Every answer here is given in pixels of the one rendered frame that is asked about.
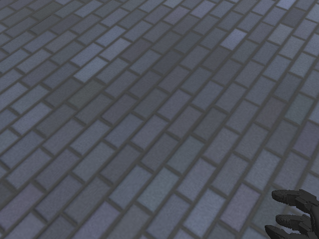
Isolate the robot right hand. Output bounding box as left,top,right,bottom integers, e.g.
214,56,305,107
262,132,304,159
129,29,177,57
264,189,319,239

